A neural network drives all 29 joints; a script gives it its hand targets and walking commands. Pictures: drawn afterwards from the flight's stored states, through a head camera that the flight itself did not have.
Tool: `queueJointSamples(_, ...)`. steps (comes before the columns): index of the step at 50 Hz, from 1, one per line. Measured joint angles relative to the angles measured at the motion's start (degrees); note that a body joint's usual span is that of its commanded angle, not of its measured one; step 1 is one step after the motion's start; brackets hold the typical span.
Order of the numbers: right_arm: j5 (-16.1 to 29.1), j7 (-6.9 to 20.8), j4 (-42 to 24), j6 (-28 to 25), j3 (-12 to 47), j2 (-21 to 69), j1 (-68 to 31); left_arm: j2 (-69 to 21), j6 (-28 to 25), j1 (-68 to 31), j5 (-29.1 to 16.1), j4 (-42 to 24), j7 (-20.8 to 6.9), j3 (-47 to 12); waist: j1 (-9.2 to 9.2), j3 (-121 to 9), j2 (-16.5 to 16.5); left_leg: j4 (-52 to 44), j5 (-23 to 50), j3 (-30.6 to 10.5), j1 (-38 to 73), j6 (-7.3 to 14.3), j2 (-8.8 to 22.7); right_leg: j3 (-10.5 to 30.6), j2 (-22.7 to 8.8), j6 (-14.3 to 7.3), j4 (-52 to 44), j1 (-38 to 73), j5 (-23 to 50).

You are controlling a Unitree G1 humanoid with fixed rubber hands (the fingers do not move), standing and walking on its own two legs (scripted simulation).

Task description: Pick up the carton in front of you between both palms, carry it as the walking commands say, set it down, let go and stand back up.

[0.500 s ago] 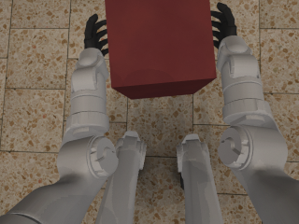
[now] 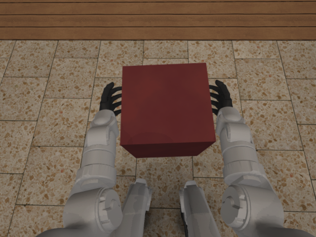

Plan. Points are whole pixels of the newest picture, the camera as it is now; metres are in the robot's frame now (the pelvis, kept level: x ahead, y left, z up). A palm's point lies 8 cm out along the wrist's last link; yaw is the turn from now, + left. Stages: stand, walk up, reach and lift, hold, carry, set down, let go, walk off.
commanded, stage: reach and lift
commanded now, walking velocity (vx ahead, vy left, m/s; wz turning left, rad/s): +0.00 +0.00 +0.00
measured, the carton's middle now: (165, 117) +0.43 +0.01 -0.11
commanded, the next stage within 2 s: hold in 1.72 s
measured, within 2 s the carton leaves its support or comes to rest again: neither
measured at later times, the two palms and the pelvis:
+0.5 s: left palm (84, 102) +0.37 +0.16 +0.11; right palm (253, 105) +0.38 -0.14 +0.11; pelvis +0.05 +0.01 +0.13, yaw +0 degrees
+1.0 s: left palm (62, 97) +0.35 +0.16 +0.18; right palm (281, 106) +0.34 -0.14 +0.18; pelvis +0.05 +0.01 +0.16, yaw +0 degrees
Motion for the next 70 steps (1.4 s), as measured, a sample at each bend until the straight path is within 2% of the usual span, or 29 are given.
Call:
queueJointSamples(12,0.3,0.1,-3.7,-1.3,1.6,2.8,11.6,-1.8,-1.2,10.3,0.3,-2.1,-0.8,-3.1,-0.32,1.3,0.1,-15.1,3.1,-0.7,20.2,0.9,0.7,0.8,-0.7,-0.4,-15.4,20.4,3.1)
queueJointSamples(22,0.2,0.2,-7.5,-0.1,3.7,4.7,21.2,-2.9,0.0,18.9,0.4,-4.5,-1.3,-6.2,-0.70,3.2,0.3,-30.3,7.0,-1.2,40.2,1.8,1.5,1.4,-1.7,-0.8,-30.7,40.6,7.0)
queueJointSamples(29,0.4,0.3,-11.8,3.2,5.7,5.6,27.3,-3.5,3.4,24.4,0.7,-8.1,-1.5,-8.8,-0.98,4.8,0.2,-41.0,10.2,-1.6,54.9,2.2,2.0,1.7,-2.5,-1.0,-41.6,55.3,10.2)
queueJointSamples(38,-0.8,0.6,-17.5,10.7,8.3,6.0,31.2,-3.1,10.7,27.6,1.7,-12.7,-2.1,-12.2,-1.42,7.4,0.2,-50.5,13.2,-1.8,70.5,2.6,2.6,1.9,-3.2,-1.2,-51.3,71.0,13.3)
queueJointSamples(47,-3.9,2.0,-16.4,14.3,5.8,6.7,28.2,-3.9,14.2,24.6,4.9,-11.4,-3.5,-9.6,-1.51,11.0,0.2,-50.8,13.7,-1.6,74.3,2.7,2.6,1.9,-3.3,-1.2,-51.5,74.8,13.7)
queueJointSamples(58,-4.2,2.4,-18.0,14.7,5.3,7.0,26.8,-4.2,14.5,23.3,5.1,-13.1,-3.8,-8.9,-1.56,12.9,0.3,-51.5,14.3,-1.6,75.0,2.6,2.7,1.7,-3.5,-1.2,-52.1,75.5,14.3)
queueJointSamples(70,-3.5,2.1,-20.9,16.6,7.9,6.5,29.2,-3.6,16.4,25.6,4.6,-15.9,-3.8,-11.5,-1.54,12.7,0.2,-54.4,14.8,-1.6,77.8,2.6,3.0,1.5,-3.6,-1.4,-54.9,78.2,14.7)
